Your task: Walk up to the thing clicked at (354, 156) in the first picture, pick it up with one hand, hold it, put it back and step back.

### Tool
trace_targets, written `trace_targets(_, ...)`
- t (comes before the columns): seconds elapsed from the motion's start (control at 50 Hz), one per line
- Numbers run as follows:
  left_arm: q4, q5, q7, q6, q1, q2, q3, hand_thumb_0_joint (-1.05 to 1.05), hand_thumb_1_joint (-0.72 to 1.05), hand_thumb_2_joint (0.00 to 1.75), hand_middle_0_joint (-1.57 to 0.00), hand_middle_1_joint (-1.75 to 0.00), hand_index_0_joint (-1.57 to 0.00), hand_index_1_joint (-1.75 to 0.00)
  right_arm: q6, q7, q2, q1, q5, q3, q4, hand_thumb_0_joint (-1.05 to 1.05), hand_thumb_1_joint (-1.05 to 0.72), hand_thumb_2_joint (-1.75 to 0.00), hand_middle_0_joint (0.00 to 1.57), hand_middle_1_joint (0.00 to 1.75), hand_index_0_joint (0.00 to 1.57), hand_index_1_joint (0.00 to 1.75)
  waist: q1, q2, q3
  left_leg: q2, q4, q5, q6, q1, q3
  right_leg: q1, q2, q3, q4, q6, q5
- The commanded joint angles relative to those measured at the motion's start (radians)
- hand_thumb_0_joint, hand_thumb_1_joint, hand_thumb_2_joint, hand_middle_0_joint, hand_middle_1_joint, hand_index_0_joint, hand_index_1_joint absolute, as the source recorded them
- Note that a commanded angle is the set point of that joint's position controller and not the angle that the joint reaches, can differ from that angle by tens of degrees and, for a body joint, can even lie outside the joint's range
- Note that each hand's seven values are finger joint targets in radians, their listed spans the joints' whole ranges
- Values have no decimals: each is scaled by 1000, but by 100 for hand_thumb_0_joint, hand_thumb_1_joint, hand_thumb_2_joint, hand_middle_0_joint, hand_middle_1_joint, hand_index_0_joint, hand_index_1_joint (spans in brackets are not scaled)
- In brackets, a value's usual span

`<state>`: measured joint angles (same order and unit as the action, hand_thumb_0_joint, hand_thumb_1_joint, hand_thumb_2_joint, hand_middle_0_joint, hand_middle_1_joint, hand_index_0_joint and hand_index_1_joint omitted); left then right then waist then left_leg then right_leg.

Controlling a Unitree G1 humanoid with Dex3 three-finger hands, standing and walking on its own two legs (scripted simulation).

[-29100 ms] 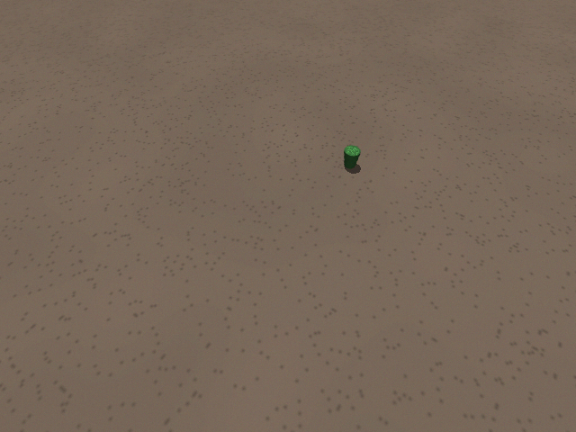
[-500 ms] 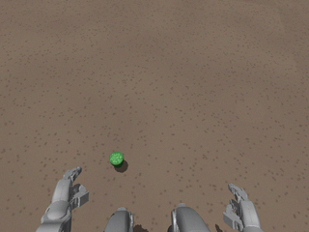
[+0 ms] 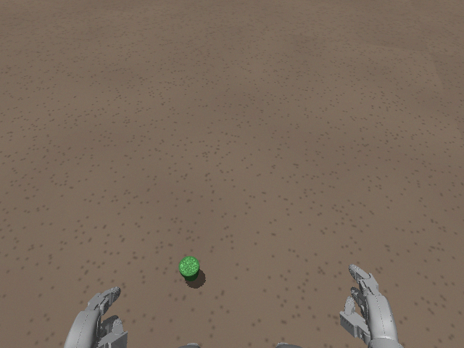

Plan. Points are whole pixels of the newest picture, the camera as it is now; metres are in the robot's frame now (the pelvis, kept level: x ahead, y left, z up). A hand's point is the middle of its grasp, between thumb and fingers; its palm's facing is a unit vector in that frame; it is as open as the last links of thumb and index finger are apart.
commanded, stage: home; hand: left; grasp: from above
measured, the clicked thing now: (190, 270) +0.50 +0.15 -0.67
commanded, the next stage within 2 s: stand in 1.74 s
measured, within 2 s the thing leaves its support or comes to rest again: neither
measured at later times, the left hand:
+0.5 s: hand (127, 336) +0.16 +0.18 -0.05, palm faces +0.04 -0.98 -0.20, open 7.4 cm
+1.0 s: hand (128, 336) +0.16 +0.18 -0.05, palm faces +0.04 -0.98 -0.20, open 7.4 cm
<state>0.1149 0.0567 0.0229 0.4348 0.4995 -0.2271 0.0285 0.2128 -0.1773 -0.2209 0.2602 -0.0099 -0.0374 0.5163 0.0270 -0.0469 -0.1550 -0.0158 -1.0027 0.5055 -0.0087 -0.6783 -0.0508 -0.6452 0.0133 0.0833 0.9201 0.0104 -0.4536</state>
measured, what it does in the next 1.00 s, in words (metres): stands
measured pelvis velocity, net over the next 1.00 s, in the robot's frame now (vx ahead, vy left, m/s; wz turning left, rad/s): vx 0.00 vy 0.00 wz -0.01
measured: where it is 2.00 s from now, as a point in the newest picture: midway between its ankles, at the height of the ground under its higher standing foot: outside the picture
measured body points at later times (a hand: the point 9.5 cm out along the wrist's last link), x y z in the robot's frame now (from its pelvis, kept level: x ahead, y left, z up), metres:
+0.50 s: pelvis +0.00 +0.00 +0.00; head +0.02 +0.00 +0.45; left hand +0.16 +0.23 -0.03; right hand +0.15 -0.25 -0.07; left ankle +0.00 +0.11 -0.68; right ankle +0.00 -0.13 -0.68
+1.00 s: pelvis +0.00 +0.00 +0.00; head +0.02 +0.00 +0.45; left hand +0.16 +0.23 -0.03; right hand +0.16 -0.25 -0.07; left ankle +0.00 +0.11 -0.68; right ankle +0.00 -0.13 -0.68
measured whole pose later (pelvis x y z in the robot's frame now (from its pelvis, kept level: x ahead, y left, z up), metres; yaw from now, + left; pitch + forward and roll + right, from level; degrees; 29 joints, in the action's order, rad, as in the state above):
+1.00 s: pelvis +0.00 +0.00 +0.00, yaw +0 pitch +10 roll -3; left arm 0.12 0.06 0.02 0.44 0.49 -0.23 0.03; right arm 0.23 -0.18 -0.22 0.29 -0.01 -0.03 0.54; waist 0.03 -0.05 -0.15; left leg -0.02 -1.01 0.51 0.00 -0.68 -0.05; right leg -0.65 0.01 0.08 0.93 0.01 -0.45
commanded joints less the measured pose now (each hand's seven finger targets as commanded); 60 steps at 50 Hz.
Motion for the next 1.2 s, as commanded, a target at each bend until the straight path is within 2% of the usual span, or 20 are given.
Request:
trace_targets(0.0, 194, -10, 12, -55, -21, -104, 58, 0, 90, 90, -20, -30, -20, -30, 58, -14, -124, -41, 1, 53, -144, 0, -90, -90, 20, 30, 20, 30, 17, -4, -95, 21, 165, -266, -7, 92, 3, 83, -31, -7, -133, -16, 213)
trace_targets(0.06, 203, -10, 15, -52, -13, -113, 58, 0, 90, 90, -20, -30, -20, -30, 57, -12, -127, -45, 0, 52, -141, 0, -90, -90, 20, 30, 20, 30, 8, -28, -99, 19, 167, -297, -3, 98, 0, 85, -31, -8, -125, -19, 234)
trace_targets(0.12, 205, -11, 17, -49, -19, -103, 54, 0, 90, 90, -20, -30, -20, -30, 59, -12, -125, -38, 0, 51, -141, 0, -90, -90, 20, 30, 20, 30, 17, -11, -112, 18, 168, -295, -4, 99, -7, 91, -32, -6, -122, -20, 234)
trace_targets(0.2, 191, -9, 16, -47, -15, -106, 58, 0, 90, 90, -20, -30, -20, -30, 58, -12, -126, -47, -1, 51, -143, 0, -90, -90, 20, 30, 20, 30, 4, -6, -75, 13, 182, -250, -2, 80, -9, 75, -34, -2, -128, -19, 189)
trace_targets(0.3, 189, -4, 13, -45, -8, -105, 62, 0, 90, 90, -20, -30, -20, -30, 63, -14, -124, -40, 0, 53, -142, 0, -90, -90, 20, 30, 20, 30, 8, 8, -93, 18, 167, -243, -8, 76, 2, 85, -31, -9, -135, -15, 193)
trace_targets(0.32, 180, -4, 10, -45, -13, -98, 53, 0, 90, 90, -20, -30, -20, -30, 66, -14, -128, -35, -1, 54, -136, 0, -90, -90, 20, 30, 20, 30, 20, 3, -101, 14, 168, -263, -5, 90, -5, 82, -34, -8, -125, -18, 205)
trace_targets(0.34, 195, -5, 9, -46, -16, -106, 58, 0, 90, 90, -20, -30, -20, -30, 66, -13, -131, -35, -1, 57, -136, 0, -90, -90, 20, 30, 20, 30, 9, -18, -106, 12, 174, -273, 0, 93, -7, 79, -33, -9, -119, -20, 207)
trace_targets(0.36, 198, -8, 11, -46, -28, -110, 56, 0, 90, 90, -20, -30, -20, -30, 64, -14, -127, -38, -1, 54, -137, 0, -90, -90, 20, 30, 20, 30, 14, -21, -91, 12, 174, -262, -1, 88, -6, 68, -33, -8, -124, -19, 200)
trace_targets(0.4, 190, -5, 13, -46, -25, -107, 59, 0, 90, 90, -20, -30, -20, -30, 65, -15, -125, -44, -2, 53, -140, 0, -90, -90, 20, 30, 20, 30, 4, 12, -65, 14, 173, -231, -6, 67, -1, 70, -32, -7, -136, -15, 177)
trace_targets(0.44, 181, -3, 11, -44, -22, -105, 61, 0, 90, 90, -20, -30, -20, -30, 68, -16, -124, -40, -1, 52, -139, 0, -90, -90, 20, 30, 20, 30, 14, 29, -89, 18, 162, -227, -12, 65, 3, 85, -30, -12, -143, -13, 183)
trace_targets(0.5, 194, -6, 10, -43, -20, -107, 61, 0, 90, 90, -20, -30, -20, -30, 70, -17, -126, -36, -1, 54, -134, 0, -90, -90, 20, 30, 20, 30, 8, -12, -92, 16, 171, -231, -5, 82, 2, 78, -29, -14, -133, -17, 180)
trace_targets(0.54, 187, -8, 11, -42, -25, -109, 62, 0, 90, 90, -20, -30, -20, -30, 70, -16, -127, -42, -2, 54, -138, 0, -90, -90, 20, 30, 20, 30, 11, 7, -70, 13, 171, -225, -7, 68, -2, 74, -30, -11, -135, -15, 178)
trace_targets(0.56, 196, -9, 11, -42, -20, -106, 61, 0, 90, 90, -20, -30, -20, -30, 71, -16, -124, -36, -2, 53, -138, 0, -90, -90, 20, 30, 20, 30, 10, 5, -93, 14, 171, -242, -6, 81, -2, 83, -30, -11, -128, -17, 189)
trace_targets(0.68, 193, -5, 8, -42, -35, -107, 58, 0, 90, 90, -20, -30, -20, -30, 73, -16, -123, -47, -2, 51, -139, 0, -90, -90, 20, 30, 20, 30, 11, 5, -59, 17, 179, -165, -11, 55, 0, 64, -29, -13, -148, -12, 128)
trace_targets(0.8, 194, -7, 7, -44, -22, -103, 53, 0, 90, 90, -20, -30, -20, -30, 76, -17, -130, -39, -2, 58, -134, 0, -90, -90, 20, 30, 20, 30, 16, -11, -90, 9, 174, -239, -2, 89, -7, 65, -33, -9, -122, -18, 180)
trace_targets(0.92, 191, -4, 6, -47, -18, -107, 61, 0, 90, 90, -20, -30, -20, -30, 77, -17, -122, -41, 0, 54, -136, 0, -90, -90, 20, 30, 20, 30, 7, 4, -90, 15, 163, -241, -7, 71, 0, 80, -29, -12, -130, -15, 190)
trace_targets(1.06, 175, -9, 7, -40, -5, -105, 59, 0, 90, 90, -20, -30, -20, -30, 74, -18, -126, -31, -1, 59, -126, 0, -90, -90, 20, 30, 20, 30, 14, -10, -86, 12, 168, -234, -5, 80, 1, 66, -31, -14, -128, -16, 181)
trace_targets(1.14, 221, -7, 9, -48, -27, -111, 63, 0, 90, 90, -20, -30, -20, -30, 74, -18, -118, -42, -1, 55, -141, 0, -90, -90, 20, 30, 20, 30, 5, 2, -96, 14, 157, -258, -6, 76, 2, 83, -28, -13, -128, -15, 204)
trace_targets(1.16, 175, -6, 7, -47, -2, -109, 65, 0, 90, 90, -20, -30, -20, -30, 74, -18, -127, -31, -1, 61, -129, 0, -90, -90, 20, 30, 20, 30, 14, 8, -97, 11, 161, -262, -5, 84, -2, 79, -32, -12, -120, -17, 203)
trace_targets(1.18, 192, -6, 7, -49, -6, -108, 59, 0, 90, 90, -20, -30, -20, -30, 74, -17, -125, -34, -2, 59, -129, 0, -90, -90, 20, 30, 20, 30, 6, -3, -98, 10, 161, -286, -2, 87, -2, 83, -31, -11, -115, -18, 219)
